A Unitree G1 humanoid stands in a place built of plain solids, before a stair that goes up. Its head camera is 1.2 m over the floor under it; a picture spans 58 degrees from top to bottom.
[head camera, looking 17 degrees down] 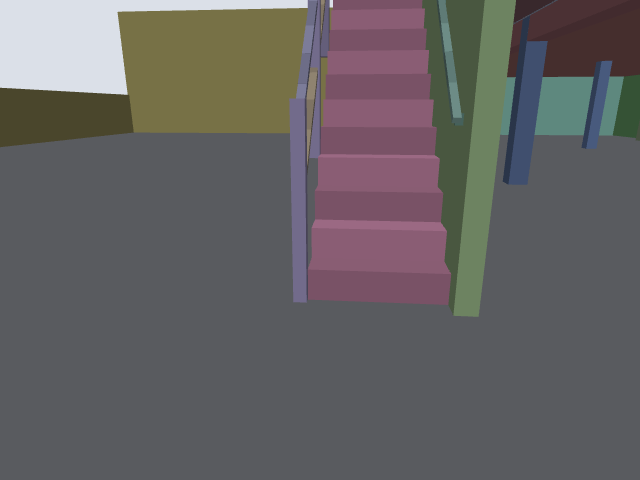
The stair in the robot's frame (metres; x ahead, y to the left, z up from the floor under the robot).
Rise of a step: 0.21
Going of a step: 0.23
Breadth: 0.90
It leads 5 degrees to the right of straight ahead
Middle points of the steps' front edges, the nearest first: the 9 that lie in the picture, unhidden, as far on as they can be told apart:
2.55 -0.37 0.21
2.79 -0.39 0.42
3.02 -0.41 0.63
3.25 -0.43 0.84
3.49 -0.45 1.05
3.72 -0.47 1.27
3.95 -0.49 1.48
4.19 -0.52 1.69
4.42 -0.54 1.90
